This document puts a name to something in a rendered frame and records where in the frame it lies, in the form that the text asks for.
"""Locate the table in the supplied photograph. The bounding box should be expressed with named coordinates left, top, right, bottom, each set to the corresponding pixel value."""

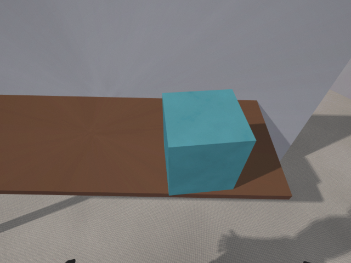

left=0, top=95, right=292, bottom=199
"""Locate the carton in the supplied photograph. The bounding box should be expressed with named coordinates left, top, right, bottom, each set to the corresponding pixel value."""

left=162, top=89, right=256, bottom=196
